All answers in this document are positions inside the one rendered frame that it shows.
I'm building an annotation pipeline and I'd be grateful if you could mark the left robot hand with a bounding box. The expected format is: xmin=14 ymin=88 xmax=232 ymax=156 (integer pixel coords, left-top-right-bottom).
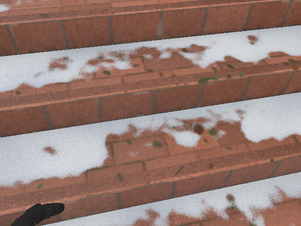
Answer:
xmin=10 ymin=202 xmax=65 ymax=226

